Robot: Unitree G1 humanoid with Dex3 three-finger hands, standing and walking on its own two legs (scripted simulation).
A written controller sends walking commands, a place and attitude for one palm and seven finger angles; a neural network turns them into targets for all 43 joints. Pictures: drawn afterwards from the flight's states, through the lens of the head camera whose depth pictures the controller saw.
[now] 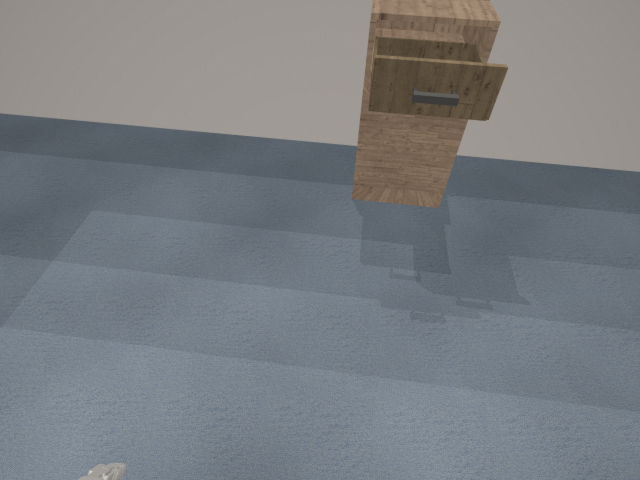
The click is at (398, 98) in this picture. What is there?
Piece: drawer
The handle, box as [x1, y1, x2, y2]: [412, 87, 458, 105]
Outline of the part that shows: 413,87 413,102 449,105 457,104 458,95 455,93 454,90 452,90 450,94 420,92 416,90 416,87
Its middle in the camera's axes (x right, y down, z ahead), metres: +0.33 -0.41 +1.11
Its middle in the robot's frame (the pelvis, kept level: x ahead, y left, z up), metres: +1.12 -0.28 -0.06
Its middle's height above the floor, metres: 0.71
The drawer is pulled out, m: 0.30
